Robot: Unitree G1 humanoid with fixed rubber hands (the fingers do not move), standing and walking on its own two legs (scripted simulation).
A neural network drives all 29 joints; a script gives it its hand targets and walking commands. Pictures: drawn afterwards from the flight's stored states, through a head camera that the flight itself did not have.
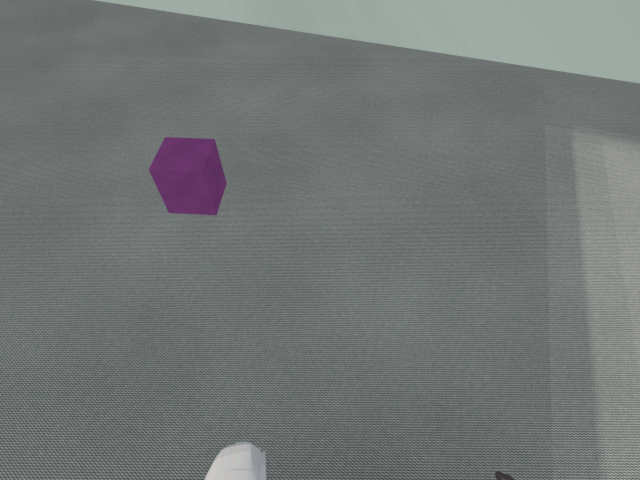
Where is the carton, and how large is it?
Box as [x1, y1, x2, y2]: [149, 137, 226, 214]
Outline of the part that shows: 165,137 149,170 168,211 179,213 216,214 226,183 214,139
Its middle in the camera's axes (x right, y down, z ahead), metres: -0.55 -0.26 +1.64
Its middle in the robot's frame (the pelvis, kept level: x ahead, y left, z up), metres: +1.28 +0.59 -0.66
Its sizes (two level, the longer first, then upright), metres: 0.210 0.200 0.250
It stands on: the floor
